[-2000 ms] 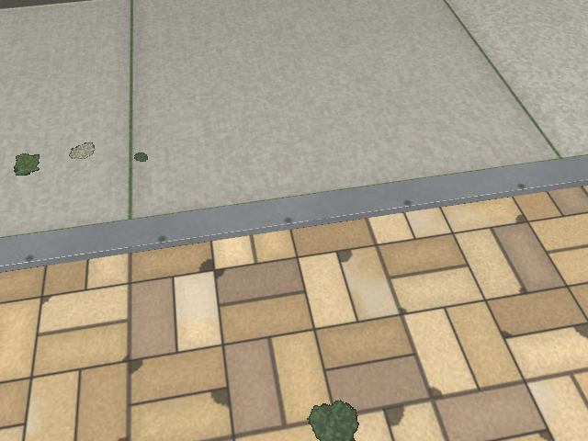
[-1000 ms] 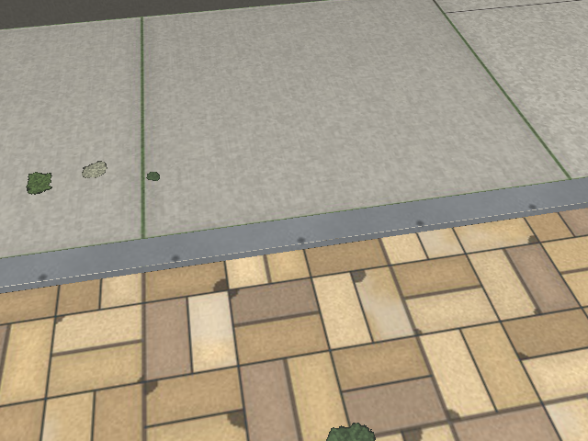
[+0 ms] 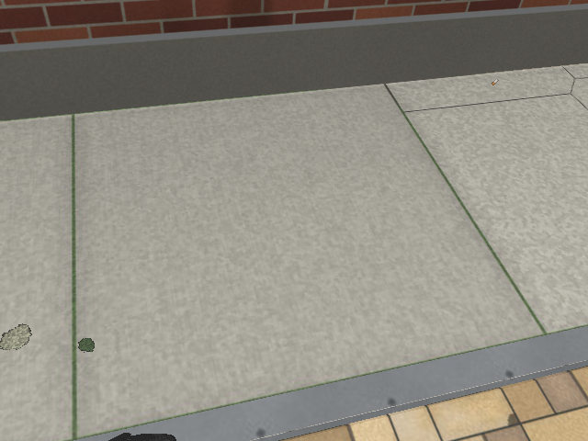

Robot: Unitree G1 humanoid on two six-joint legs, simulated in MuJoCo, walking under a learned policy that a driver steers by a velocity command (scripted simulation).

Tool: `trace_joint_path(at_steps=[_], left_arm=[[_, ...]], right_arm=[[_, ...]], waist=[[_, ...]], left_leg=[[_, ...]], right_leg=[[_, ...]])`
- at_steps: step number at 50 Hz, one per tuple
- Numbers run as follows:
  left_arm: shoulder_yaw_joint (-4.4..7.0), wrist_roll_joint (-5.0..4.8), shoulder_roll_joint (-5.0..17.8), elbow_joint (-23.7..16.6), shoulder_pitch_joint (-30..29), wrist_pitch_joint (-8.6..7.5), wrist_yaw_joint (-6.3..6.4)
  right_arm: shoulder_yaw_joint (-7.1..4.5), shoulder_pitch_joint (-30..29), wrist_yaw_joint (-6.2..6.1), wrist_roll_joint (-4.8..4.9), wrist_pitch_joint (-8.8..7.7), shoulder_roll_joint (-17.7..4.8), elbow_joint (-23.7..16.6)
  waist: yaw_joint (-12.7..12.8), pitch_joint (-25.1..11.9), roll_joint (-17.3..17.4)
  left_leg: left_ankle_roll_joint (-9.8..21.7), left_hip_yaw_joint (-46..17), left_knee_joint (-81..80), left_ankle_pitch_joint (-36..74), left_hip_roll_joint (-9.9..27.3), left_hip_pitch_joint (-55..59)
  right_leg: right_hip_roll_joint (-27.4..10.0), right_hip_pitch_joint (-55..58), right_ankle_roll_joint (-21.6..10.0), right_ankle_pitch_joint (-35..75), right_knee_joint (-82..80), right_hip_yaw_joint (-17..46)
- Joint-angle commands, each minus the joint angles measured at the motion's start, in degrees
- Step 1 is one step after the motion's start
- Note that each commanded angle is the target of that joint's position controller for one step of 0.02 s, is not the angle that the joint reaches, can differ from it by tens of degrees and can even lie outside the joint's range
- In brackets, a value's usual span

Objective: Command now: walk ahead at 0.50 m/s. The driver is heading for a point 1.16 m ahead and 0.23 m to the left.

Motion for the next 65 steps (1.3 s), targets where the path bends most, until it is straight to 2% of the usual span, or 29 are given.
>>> trace_joint_path(at_steps=[1,6,9,10,11,12,13,14,16,18,21,25,31,33,35,36,37,38,39,40,41,42,43,48,54,59,63,64,65], left_arm=[[0.8,-0.84,2.56,-4.8,-9.56,-0.86,-0.6],[1.21,-0.53,3.48,-7.26,-15.31,-2.78,-2.16],[3.51,-0.18,8.42,-4.94,-4.42,-3.67,-1.61],[5.01,0.03,11.5,-2.06,6.54,-3.64,-0.75],[6.41,1.24,16.69,0.18,19.79,-3.26,0.43],[6.18,2.62,16.95,0.35,20.05,-2.62,0.39],[5.0,2.45,11.02,-0.9,17.84,-2.22,0.79],[4.19,1.73,8.1,-1.05,13.81,-2.16,1.1],[3.57,1.5,5.65,-0.23,9.49,-2.75,0.45],[3.78,1.86,4.83,1.15,8.05,-3.16,0.34],[4.66,1.84,6.97,2.6,8.17,-3.63,0.76],[5.57,2.26,10.06,2.98,8.91,-3.4,1.88],[7.08,0.48,13.96,4.05,14.7,-1.36,2.87],[7.53,0.25,15.16,3.72,14.26,-0.42,3.05],[7.92,0.01,16.37,3.17,13.04,0.77,3.38],[7.45,0.17,15.17,2.72,13.57,0.86,3.54],[5.69,2.36,9.11,0.47,16.23,0.09,3.36],[4.19,1.62,6.59,-2.05,17.77,-2.51,2.38],[5.29,-0.72,11.0,-2.67,11.32,-4.03,1.54],[5.06,-1.37,10.53,-2.64,10.19,-4.53,1.25],[4.97,-0.13,10.16,-2.11,9.62,-4.44,1.8],[5.54,0.85,10.88,-1.87,9.62,-3.76,2.18],[5.74,0.7,10.86,-1.39,11.48,-2.71,2.0],[5.2,0.74,7.99,-1.61,9.08,-0.04,2.38],[4.69,0.11,6.43,-3.2,1.34,-0.66,0.92],[4.29,0.17,5.62,-6.39,-3.29,-0.88,-1.13],[5.74,0.48,8.62,-7.28,2.71,-0.57,-2.08],[7.0,0.44,10.87,-5.72,10.39,-0.43,-1.86],[8.65,0.5,14.67,-3.99,19.48,-0.22,-1.01]], right_arm=[[-2.2,2.79,-1.3,0.44,-0.03,-10.45,-2.59],[-2.94,4.6,-0.99,0.57,1.42,-11.11,-3.14],[-4.02,1.68,-1.09,0.51,2.2,-14.14,-4.51],[-4.11,-0.89,-0.8,0.11,1.98,-14.33,-6.01],[-3.3,-3.34,-0.6,-0.95,1.29,-11.95,-9.19],[-1.07,5.46,0.06,0.17,0.34,-2.7,-9.04],[-2.92,1.59,0.07,1.9,-0.4,-9.97,-9.21],[-4.18,-4.54,-0.21,3.04,-0.31,-12.8,-11.27],[-4.75,-8.2,-1.24,2.45,0.69,-11.45,-12.24],[-4.8,-6.15,-0.83,2.87,2.57,-8.3,-12.97],[-5.0,-9.84,-0.44,2.42,3.97,-7.91,-15.92],[-4.79,-17.56,0.81,1.43,3.71,-8.6,-19.82],[-4.25,-29.47,2.99,1.49,3.47,-9.27,-25.66],[-5.14,-28.75,3.45,1.35,3.75,-11.18,-26.88],[-7.27,-18.49,3.33,1.4,4.09,-14.55,-25.17],[-9.49,-8.67,2.35,1.36,4.35,-18.65,-22.66],[-11.22,-4.28,1.05,1.19,4.71,-25.13,-22.09],[-10.65,-5.49,1.45,0.77,3.83,-26.5,-24.29],[-9.25,-4.63,1.81,0.2,3.42,-21.14,-24.08],[-8.57,-6.47,1.76,0.49,3.13,-18.17,-23.32],[-7.91,-11.16,1.72,0.91,2.95,-16.16,-24.1],[-7.14,-14.58,1.67,0.59,2.72,-13.81,-24.76],[-6.64,-16.18,1.59,-0.11,2.43,-12.63,-25.1],[-7.14,-13.22,0.63,-0.44,0.72,-14.51,-22.38],[-7.16,-11.22,-0.22,-0.52,0.48,-15.24,-20.12],[-7.55,-8.79,-0.64,0.12,1.62,-15.77,-17.76],[-8.31,-11.98,-1.89,0.81,3.17,-18.65,-18.7],[-8.27,-13.22,-2.21,0.94,3.55,-18.98,-18.9],[-7.74,-13.2,-2.49,0.73,3.21,-17.98,-19.49]], waist=[[-0.74,6.38,7.3],[-0.54,9.69,8.49],[6.18,2.78,11.61],[11.25,-3.64,12.35],[15.62,-13.77,6.28],[9.95,-24.28,-11.5],[11.45,-20.81,-7.11],[10.22,-10.77,-4.44],[6.35,-2.71,1.36],[3.33,0.47,-2.12],[2.23,4.95,-1.45],[3.41,6.54,0.52],[7.95,7.2,1.16],[6.53,5.53,-0.68],[0.38,-0.35,-2.05],[-3.97,-5.25,-0.21],[-2.08,-9.49,11.66],[0.91,-19.88,17.56],[-2.39,-17.62,9.66],[-1.12,-10.4,8.22],[1.62,-5.8,2.94],[3.76,-3.29,3.71],[5.56,-2.73,5.1],[5.22,1.3,5.37],[1.3,4.94,6.09],[-0.7,7.66,6.05],[4.06,1.86,9.72],[8.56,-2.08,9.04],[13.0,-7.13,5.86]], left_leg=[[3.16,-11.42,-7.91,17.3,15.59,7.99],[5.48,-12.76,-2.52,27.48,17.19,14.25],[4.0,-11.9,9.74,51.32,15.38,10.5],[2.66,-10.76,20.07,50.74,13.31,2.08],[1.08,-8.76,38.36,29.97,8.79,-12.76],[-2.17,-10.51,56.84,-16.02,0.19,-33.56],[-1.8,-16.6,64.65,-16.11,3.04,-37.2],[-1.92,-14.86,66.05,-10.64,5.38,-39.41],[-2.57,-12.68,62.87,-3.9,8.73,-36.2],[-2.33,-12.43,61.31,-1.29,10.91,-33.23],[-2.9,-12.45,58.36,1.3,12.35,-37.25],[-3.57,-10.5,42.84,12.86,12.04,-37.43],[-1.05,-5.03,26.23,12.19,9.61,-38.84],[0.8,-2.02,24.25,6.36,6.37,-34.39],[3.53,1.14,21.01,4.06,0.85,-20.07],[5.82,-1.02,18.2,7.59,-0.62,-4.28],[11.2,-23.15,17.42,10.13,12.62,13.61],[21.41,-54.82,6.45,3.1,23.25,26.02],[17.62,-49.85,3.8,3.33,22.13,25.38],[15.33,-39.84,4.66,6.76,20.37,17.6],[13.11,-32.95,4.66,11.58,17.98,7.78],[12.01,-28.06,3.65,16.63,15.94,0.02],[11.55,-25.38,2.06,17.99,15.01,-4.31],[10.44,-15.6,-3.3,23.48,14.13,-7.32],[6.13,-7.18,-5.59,19.49,13.73,-1.62],[5.29,-4.39,-2.01,25.19,17.23,8.08],[2.31,-0.73,11.34,57.15,17.08,10.34],[0.81,1.1,21.45,60.95,15.48,7.75],[-1.42,1.93,36.37,50.11,13.14,-2.97]], right_leg=[[-0.25,-2.97,1.82,-1.04,-12.85,-1.73],[2.35,2.74,0.29,-8.41,-23.6,-2.83],[6.98,24.93,-1.97,-9.89,-28.04,-5.28],[4.5,41.74,-4.23,-6.47,-25.45,-2.85],[-8.19,61.82,-7.97,-3.57,-21.88,10.17],[-22.39,79.8,-16.92,-8.99,-27.89,36.53],[-20.34,73.01,-14.58,-11.78,-32.02,37.06],[-18.31,63.04,-11.45,-8.14,-33.3,25.49],[-13.83,47.76,-8.5,-0.27,-37.59,12.74],[-10.8,40.55,-7.17,-3.34,-41.66,5.84],[-10.75,35.71,-7.59,-1.98,-45.05,-0.03],[-8.54,35.29,-6.61,-0.22,-45.62,-7.78],[-12.75,49.84,-4.63,4.25,-41.42,-10.92],[-12.92,52.82,-3.12,17.85,-35.74,-12.72],[-11.23,51.95,-1.22,31.97,-20.28,-14.97],[-8.67,43.95,1.11,26.02,-6.2,-15.74],[-3.19,22.97,3.96,-10.89,14.09,-15.53],[6.69,7.0,5.53,-40.73,29.0,-2.17],[3.33,0.62,4.43,-36.69,31.1,3.88],[0.78,-0.68,3.34,-32.17,27.96,2.63],[-2.11,2.47,3.17,-28.02,23.44,2.19],[-3.81,6.81,3.21,-25.97,19.62,2.24],[-4.83,10.37,3.15,-24.55,18.29,2.54],[-5.29,6.98,4.74,-13.95,8.05,2.08],[-2.04,5.72,3.41,1.49,-10.47,1.4],[-0.03,2.11,1.33,-3.86,-17.08,-0.91],[5.84,14.62,-2.59,-15.78,-17.89,-7.27],[8.17,25.17,-4.32,-13.87,-20.83,-8.15],[5.53,41.92,-7.14,-9.37,-22.43,-1.71]])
